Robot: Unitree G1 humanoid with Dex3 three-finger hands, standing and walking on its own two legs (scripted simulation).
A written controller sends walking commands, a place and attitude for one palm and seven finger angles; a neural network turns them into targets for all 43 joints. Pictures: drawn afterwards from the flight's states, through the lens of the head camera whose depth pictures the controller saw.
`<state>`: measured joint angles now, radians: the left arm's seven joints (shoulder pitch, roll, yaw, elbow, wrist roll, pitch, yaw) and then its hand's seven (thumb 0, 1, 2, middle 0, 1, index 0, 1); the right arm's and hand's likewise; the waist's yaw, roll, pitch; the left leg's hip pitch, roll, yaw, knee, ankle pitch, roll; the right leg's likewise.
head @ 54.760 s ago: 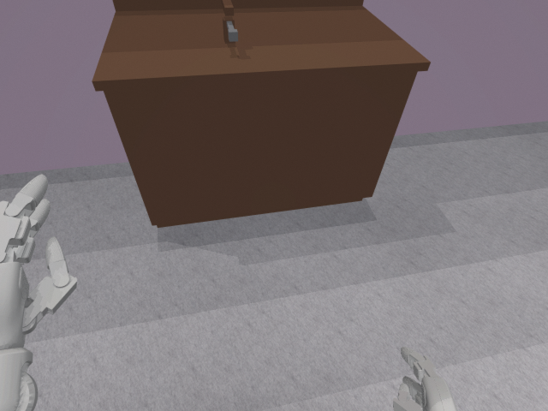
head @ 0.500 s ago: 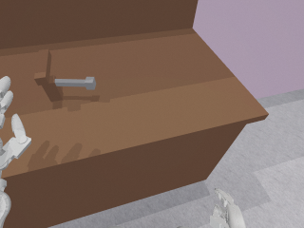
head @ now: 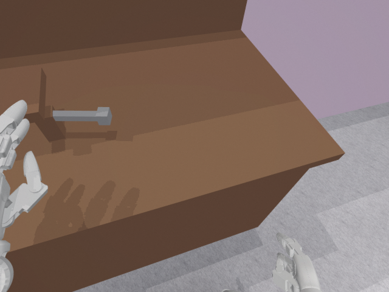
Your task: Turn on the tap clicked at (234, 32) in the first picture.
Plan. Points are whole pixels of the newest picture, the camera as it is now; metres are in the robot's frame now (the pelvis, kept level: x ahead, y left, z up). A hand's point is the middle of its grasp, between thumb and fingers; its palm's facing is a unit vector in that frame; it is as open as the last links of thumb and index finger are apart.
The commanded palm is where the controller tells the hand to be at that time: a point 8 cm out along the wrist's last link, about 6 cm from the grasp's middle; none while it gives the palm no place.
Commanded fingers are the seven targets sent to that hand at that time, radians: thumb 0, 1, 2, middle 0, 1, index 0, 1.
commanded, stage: shuffle to correct the standing spot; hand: left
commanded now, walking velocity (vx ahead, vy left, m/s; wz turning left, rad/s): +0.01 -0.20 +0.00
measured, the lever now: (104, 116) +0.44 +0.23 +0.08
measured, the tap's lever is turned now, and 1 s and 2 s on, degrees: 74 74 74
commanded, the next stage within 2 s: come to a stop and stand still in 0.06 s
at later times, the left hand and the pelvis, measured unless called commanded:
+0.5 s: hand (55, 204) +0.20 +0.21 +0.17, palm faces +0.44 -0.82 -0.37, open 7.4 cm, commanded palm +0.15 +0.24 +0.18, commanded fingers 0.00 0.90 0.90 -0.20 -0.30 -0.20 -0.30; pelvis +0.00 -0.04 +0.00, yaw +2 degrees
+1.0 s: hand (2, 191) +0.22 +0.29 +0.15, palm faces +0.36 -0.85 -0.40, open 7.4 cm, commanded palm +0.16 +0.32 +0.18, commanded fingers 0.00 0.90 0.90 -0.20 -0.30 -0.20 -0.30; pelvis -0.01 +0.04 +0.00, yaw -1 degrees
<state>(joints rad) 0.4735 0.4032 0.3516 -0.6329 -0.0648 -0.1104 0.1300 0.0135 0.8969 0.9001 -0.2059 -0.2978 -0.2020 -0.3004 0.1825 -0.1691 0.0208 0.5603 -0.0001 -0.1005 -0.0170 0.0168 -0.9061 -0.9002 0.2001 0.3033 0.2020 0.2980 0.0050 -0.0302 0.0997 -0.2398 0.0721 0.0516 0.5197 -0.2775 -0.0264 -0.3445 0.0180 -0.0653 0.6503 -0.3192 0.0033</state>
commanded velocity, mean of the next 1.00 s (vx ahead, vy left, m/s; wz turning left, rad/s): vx -0.01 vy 0.00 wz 0.00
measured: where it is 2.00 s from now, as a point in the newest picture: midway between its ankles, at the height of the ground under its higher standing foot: outside the picture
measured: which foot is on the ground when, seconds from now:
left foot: down 0.00-1.00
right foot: up 0.00-0.04, down 0.06-1.00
